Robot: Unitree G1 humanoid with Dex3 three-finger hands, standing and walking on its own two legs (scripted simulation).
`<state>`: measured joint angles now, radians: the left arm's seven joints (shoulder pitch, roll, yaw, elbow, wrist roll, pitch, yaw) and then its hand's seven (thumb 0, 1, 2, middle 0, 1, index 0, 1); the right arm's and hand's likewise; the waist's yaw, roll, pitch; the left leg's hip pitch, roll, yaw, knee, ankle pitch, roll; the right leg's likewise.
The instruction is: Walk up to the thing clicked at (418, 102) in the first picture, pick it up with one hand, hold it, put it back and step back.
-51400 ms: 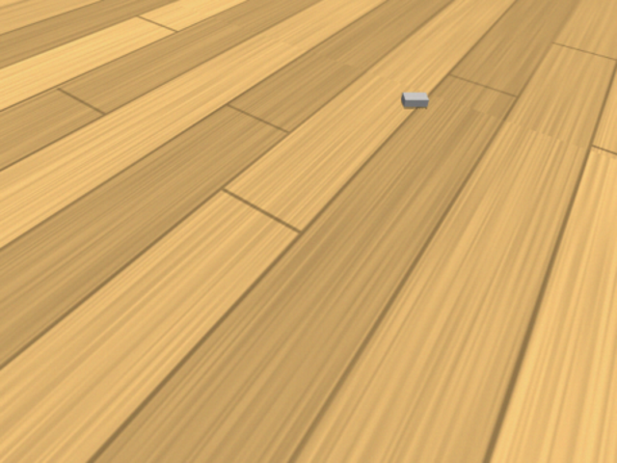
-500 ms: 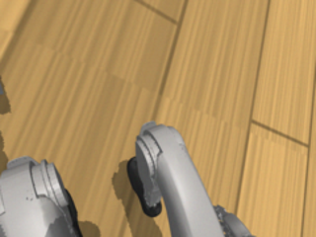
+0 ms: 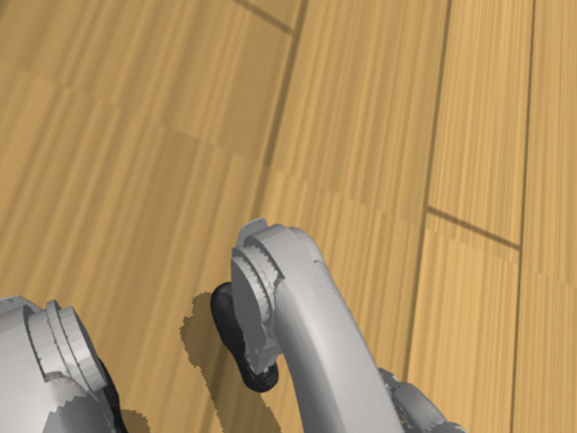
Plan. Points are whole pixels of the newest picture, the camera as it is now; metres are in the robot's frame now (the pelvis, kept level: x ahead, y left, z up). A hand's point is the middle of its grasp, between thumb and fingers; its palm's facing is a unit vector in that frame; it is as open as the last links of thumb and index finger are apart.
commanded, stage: rest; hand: left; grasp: from above
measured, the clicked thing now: out of the picture +0.48 +0.32 -0.26
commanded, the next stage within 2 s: open in 0.48 s
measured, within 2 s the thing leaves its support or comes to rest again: rests again in 0.70 s
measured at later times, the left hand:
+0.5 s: hand out of the picture +0.48 +0.30 -0.25, palm faces -0.45 -0.14 -0.88, open 11.0 cm
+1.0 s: hand out of the picture +0.49 +0.30 -0.25, palm faces -0.44 -0.13 -0.89, open 12.7 cm
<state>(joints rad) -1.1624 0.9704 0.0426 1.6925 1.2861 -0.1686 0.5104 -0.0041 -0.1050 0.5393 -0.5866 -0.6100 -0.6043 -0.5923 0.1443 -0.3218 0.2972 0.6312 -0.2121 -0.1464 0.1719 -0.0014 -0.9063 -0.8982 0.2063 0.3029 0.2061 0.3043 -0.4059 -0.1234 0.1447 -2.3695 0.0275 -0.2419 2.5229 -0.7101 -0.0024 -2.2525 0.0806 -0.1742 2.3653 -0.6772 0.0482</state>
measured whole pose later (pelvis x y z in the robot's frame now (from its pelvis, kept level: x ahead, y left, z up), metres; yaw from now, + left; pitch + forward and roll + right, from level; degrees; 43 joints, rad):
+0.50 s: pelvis +0.00 +0.00 +0.00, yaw -1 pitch +29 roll -14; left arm -1.18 1.01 0.02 1.71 1.25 -0.16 0.54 0.00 -0.09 0.53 -0.57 -0.62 -0.59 -0.60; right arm 0.12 -0.33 0.35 0.61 -0.21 -0.19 0.20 0.00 -0.91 -0.90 0.21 0.30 0.21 0.30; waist -0.43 -0.15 0.18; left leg -2.36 0.04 -0.26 2.53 -0.72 0.00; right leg -2.24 0.09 -0.19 2.36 -0.67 0.06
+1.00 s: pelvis +0.00 +0.00 +0.00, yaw -2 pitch +29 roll -15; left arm -1.19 1.04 0.01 1.72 1.25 -0.17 0.56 0.00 -0.25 0.74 -0.27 -0.86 -0.29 -0.83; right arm 0.11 -0.34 0.36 0.60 -0.23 -0.18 0.20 0.00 -0.90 -0.90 0.21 0.30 0.21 0.30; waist -0.43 -0.15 0.19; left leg -2.35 0.04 -0.27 2.53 -0.72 0.00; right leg -2.23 0.09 -0.20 2.34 -0.67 0.05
